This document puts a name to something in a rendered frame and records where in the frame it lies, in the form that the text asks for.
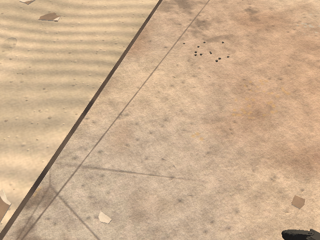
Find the robot right hand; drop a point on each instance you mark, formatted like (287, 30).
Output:
(293, 234)

